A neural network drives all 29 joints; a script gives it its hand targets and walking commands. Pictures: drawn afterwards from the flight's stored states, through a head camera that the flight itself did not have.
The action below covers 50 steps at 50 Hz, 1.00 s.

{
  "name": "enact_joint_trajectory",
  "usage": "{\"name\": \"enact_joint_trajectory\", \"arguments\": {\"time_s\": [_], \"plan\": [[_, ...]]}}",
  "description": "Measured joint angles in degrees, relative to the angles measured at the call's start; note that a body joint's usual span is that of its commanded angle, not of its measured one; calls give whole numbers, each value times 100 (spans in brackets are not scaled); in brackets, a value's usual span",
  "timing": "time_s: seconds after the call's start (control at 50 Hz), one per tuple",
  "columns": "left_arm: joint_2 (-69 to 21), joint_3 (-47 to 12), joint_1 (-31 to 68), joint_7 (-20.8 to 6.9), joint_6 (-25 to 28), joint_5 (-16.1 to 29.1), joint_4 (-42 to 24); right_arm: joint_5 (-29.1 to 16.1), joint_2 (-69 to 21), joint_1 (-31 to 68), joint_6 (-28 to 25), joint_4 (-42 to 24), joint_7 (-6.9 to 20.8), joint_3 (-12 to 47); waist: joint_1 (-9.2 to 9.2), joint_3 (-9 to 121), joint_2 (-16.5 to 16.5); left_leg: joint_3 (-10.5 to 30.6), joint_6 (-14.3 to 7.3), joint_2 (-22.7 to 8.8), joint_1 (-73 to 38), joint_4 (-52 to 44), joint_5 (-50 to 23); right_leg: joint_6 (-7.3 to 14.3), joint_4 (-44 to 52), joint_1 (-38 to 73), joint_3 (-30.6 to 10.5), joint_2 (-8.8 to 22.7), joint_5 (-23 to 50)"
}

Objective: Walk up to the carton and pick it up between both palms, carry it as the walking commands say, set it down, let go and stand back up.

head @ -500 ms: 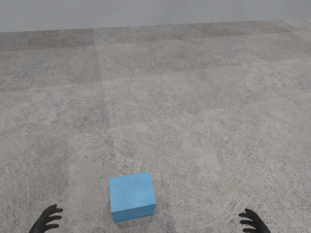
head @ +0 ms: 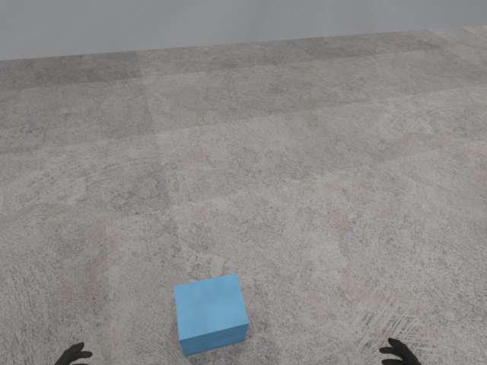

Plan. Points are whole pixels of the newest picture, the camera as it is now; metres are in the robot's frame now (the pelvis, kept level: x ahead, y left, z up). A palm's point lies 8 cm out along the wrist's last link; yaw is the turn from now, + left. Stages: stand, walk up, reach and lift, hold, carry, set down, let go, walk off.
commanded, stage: stand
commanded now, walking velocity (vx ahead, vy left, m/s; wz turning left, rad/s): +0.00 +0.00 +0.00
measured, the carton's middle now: (210, 314) +0.42 +0.06 -0.67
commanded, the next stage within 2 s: none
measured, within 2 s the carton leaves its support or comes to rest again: neither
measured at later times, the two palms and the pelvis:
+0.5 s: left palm out of the picture +0.07 +0.30 -0.11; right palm out of the picture +0.08 -0.31 -0.09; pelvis -0.02 +0.00 +0.00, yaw +0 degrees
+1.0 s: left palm out of the picture +0.07 +0.30 -0.11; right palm out of the picture +0.07 -0.32 -0.09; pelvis -0.02 +0.00 +0.01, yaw +0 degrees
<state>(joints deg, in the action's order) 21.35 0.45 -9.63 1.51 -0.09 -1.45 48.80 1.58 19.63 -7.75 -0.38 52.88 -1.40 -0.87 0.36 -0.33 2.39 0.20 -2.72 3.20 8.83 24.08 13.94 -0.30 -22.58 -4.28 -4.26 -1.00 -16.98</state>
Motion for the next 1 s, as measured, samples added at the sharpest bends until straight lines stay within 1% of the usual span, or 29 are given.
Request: {"name": "enact_joint_trajectory", "arguments": {"time_s": [0.4, 1.0], "plan": [[69, -36, -27, -17, 55, 14, 521, -37, 138, 93, -15, 531, 50, 12, -11, -51, -42, 13, 13, -23, -118, -306, -276, -3, 283, 102, 2, -1, 268], [129, -36, 142, -51, 79, 46, 894, -76, 221, 218, -38, 797, 68, 62, -16, -111, -87, 68, 45, -56, -152, -454, -410, 11, 479, 162, 31, -17, 422]]}}
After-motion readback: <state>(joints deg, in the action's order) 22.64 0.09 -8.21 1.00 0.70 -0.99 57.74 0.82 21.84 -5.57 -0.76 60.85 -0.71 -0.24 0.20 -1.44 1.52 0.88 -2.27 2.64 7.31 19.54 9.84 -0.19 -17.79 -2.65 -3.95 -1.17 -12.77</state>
